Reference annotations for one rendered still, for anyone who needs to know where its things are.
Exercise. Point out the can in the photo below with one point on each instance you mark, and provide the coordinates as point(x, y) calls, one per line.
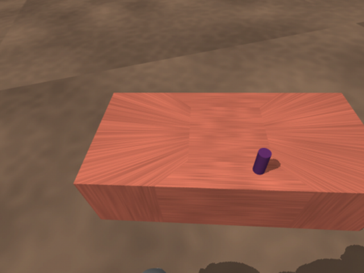
point(262, 161)

